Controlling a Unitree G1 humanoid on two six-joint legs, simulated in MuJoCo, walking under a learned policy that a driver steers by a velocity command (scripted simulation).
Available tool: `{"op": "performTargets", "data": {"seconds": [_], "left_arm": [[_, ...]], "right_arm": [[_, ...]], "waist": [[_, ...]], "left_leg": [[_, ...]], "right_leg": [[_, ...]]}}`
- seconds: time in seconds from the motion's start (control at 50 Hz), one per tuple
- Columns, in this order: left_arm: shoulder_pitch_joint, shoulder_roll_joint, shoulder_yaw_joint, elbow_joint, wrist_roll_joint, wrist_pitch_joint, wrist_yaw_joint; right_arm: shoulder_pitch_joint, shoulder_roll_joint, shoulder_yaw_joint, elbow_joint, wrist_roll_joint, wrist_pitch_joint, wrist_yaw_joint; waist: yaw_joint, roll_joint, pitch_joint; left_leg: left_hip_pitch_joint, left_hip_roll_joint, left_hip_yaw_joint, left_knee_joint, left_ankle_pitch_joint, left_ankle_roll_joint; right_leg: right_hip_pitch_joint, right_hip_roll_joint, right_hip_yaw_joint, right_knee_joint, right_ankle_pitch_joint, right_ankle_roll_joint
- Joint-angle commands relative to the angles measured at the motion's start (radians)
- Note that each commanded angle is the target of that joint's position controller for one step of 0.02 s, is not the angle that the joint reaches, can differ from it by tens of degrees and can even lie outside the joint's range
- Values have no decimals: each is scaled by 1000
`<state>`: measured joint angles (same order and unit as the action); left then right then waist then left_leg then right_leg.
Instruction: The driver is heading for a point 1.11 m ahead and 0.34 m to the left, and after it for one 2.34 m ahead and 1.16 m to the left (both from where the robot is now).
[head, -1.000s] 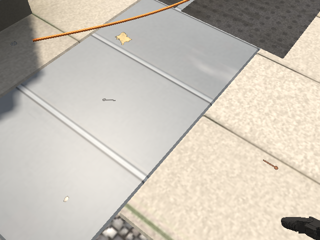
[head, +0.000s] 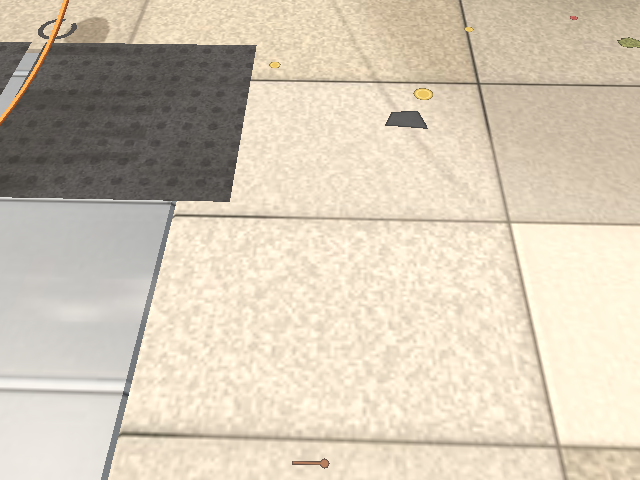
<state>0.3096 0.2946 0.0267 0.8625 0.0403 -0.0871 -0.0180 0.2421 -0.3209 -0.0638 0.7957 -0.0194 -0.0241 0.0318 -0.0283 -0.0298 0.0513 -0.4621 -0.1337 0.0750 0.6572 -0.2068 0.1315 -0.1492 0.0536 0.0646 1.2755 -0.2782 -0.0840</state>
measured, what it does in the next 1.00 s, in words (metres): walks ahead, turning left: right foot, then left foot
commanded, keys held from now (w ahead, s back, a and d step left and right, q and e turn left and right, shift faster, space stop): w+q+shift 0.76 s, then w+shift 0.08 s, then w+e+shift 0.16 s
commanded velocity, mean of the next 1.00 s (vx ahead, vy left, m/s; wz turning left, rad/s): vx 0.99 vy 0.00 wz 0.73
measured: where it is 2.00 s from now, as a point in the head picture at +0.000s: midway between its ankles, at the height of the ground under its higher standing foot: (120, 199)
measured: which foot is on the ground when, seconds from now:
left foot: down 0.00-0.34, up 0.36-0.78, down 0.80-1.00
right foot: up 0.00-0.34, down 0.36-0.80, up 0.82-1.00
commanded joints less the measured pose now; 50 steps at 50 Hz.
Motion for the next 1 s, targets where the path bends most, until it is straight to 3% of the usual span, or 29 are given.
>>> {"op": "performTargets", "data": {"seconds": [0.02,0.04,0.08,0.12,0.16,0.2,0.26,0.3,0.32,0.34,0.36,0.38,0.4,0.42,0.44,0.48,0.54,0.64,0.68,0.72,0.76,0.78,0.8,0.82,0.84,0.88,0.9,0.94,1.0], "left_arm": [[-95,105,0,-156,24,-40,-3],[-93,88,-10,-167,38,-23,-4],[-125,69,-26,-189,48,7,-5],[-242,64,-40,-243,39,11,-11],[-373,47,-55,-290,18,4,-23],[-434,30,-62,-312,3,2,-29],[-456,53,-52,-331,-5,-2,-19],[-383,89,-34,-314,-3,-8,-5],[-264,131,-13,-282,-6,-12,8],[-85,170,9,-241,-6,-18,25],[149,253,45,-211,16,-19,52],[154,315,60,-202,54,-13,51],[76,271,70,-198,28,0,45],[-3,158,47,-211,19,2,39],[-24,106,35,-193,19,1,33],[18,71,24,-138,16,-8,34],[57,31,16,-76,-16,-32,14],[16,85,25,-50,-13,-56,16],[64,127,32,-32,-9,-54,21],[113,184,44,-30,-10,-36,34],[74,245,60,-51,-4,0,48],[36,239,57,-72,0,12,46],[53,185,51,-64,13,16,30],[152,72,20,-150,4,4,22],[49,140,22,-212,-13,-17,24],[17,140,13,-179,-26,-22,26],[27,120,6,-158,-12,-7,23],[83,79,-1,-116,-2,39,2],[-79,43,-6,-155,-26,56,-18]], "right_arm": [[132,-83,-26,22,-1,-24,-6],[125,-77,-18,38,-4,-32,-13],[146,-85,-16,51,6,-50,-16],[172,-106,-23,42,11,-62,-20],[184,-111,-32,34,15,-64,-20],[207,-128,-43,36,24,-65,-15],[242,-147,-53,46,31,-63,-17],[240,-166,-57,49,27,-58,-28],[230,-197,-64,49,20,-59,-26],[182,-216,-69,39,18,-65,-18],[148,-133,-47,11,17,-79,-17],[233,27,-6,-39,65,-77,-22],[191,-46,-2,-47,43,-59,-30],[90,-91,-13,-42,20,-46,-26],[42,-87,-14,-45,7,-37,-13],[-5,-43,-8,-72,-15,-11,16],[-101,8,16,-143,-17,23,39],[-268,-21,41,-238,-13,25,72],[-320,-15,52,-249,-13,21,80],[-269,-46,43,-221,-12,15,72],[-14,-109,15,-147,-11,9,51],[212,-152,-12,-69,-16,4,31],[234,-198,-41,-30,-9,10,2],[115,-313,-58,-75,-28,27,-12],[172,-298,-65,-103,-17,35,-21],[96,-185,-41,-73,-15,9,-39],[52,-147,-26,-69,-19,-13,-42],[41,-86,-1,-48,-9,-55,-41],[96,-78,0,-1,-5,-95,-20]], "waist": [[13,-21,-34],[50,11,-7],[64,48,37],[42,33,84],[-2,43,110],[-46,55,82],[-71,69,28],[-36,73,-41],[22,65,-130],[128,57,-224],[222,-17,-362],[138,-295,-476],[113,-274,-406],[120,-133,-253],[108,-38,-161],[77,-58,-83],[44,-65,-28],[4,-13,79],[12,-3,99],[-22,-42,30],[-167,-86,-117],[-253,-71,-205],[-207,59,-188],[-32,269,-249],[-113,160,-379],[-26,-29,-94],[21,-69,-56],[81,-68,-14],[40,-6,95]], "left_leg": [[336,297,-717,-467,-362,174],[260,259,-646,-467,-303,169],[161,216,-568,-496,-247,190],[93,212,-538,-553,-191,200],[48,174,-489,-584,-100,162],[75,160,-468,-570,33,118],[241,185,-479,-480,306,84],[330,189,-477,-332,550,44],[347,172,-458,-169,684,23],[252,129,-438,55,642,3],[104,81,-367,362,384,2],[-208,-15,-246,655,-315,-26],[-317,82,-199,743,-212,-8],[-338,133,-174,718,-113,-10],[-317,165,-165,675,-69,-19],[-299,206,-157,649,-65,-32],[-367,242,-133,640,-30,-37],[-266,217,-7,313,201,-21],[-154,165,82,161,220,16],[-39,79,140,117,166,48],[251,24,108,106,75,91],[533,21,25,38,55,131],[713,91,-112,-12,-31,153],[882,341,-575,-69,81,247],[933,408,-804,-286,-114,324],[591,402,-658,-412,-129,236],[441,364,-567,-418,-57,204],[254,316,-400,-469,39,166],[199,245,-189,-553,206,82]], "right_leg": [[-473,-92,71,70,28,9],[-441,-106,63,11,2,30],[-446,-135,37,-91,-29,71],[-474,-160,-3,-254,45,115],[-411,-145,-40,-471,201,142],[-322,-112,-61,-612,353,143],[-271,-79,-58,-721,385,126],[-148,-39,-56,-785,276,109],[-4,-13,-63,-785,177,93],[221,-59,-34,-779,132,73],[461,-259,146,-770,-197,39],[662,-560,671,-941,-491,-50],[556,-534,790,-1014,-591,-70],[415,-470,584,-1006,-479,-48],[298,-425,415,-1006,-261,-36],[180,-364,211,-1029,-34,-7],[134,-351,31,-1065,194,20],[23,-271,-258,-1180,426,53],[51,-258,-333,-1159,718,69],[167,-272,-351,-1006,1191,83],[155,-316,-329,-650,1383,73],[13,-320,-302,-362,1257,57],[-232,-183,-291,3,372,67],[-565,-71,-216,360,-246,104],[-689,-70,-29,390,-146,97],[-670,-169,-41,228,-25,83],[-583,-197,-29,166,-30,82],[-455,-231,-2,52,-36,92],[-525,-216,-10,-161,111,70]]}}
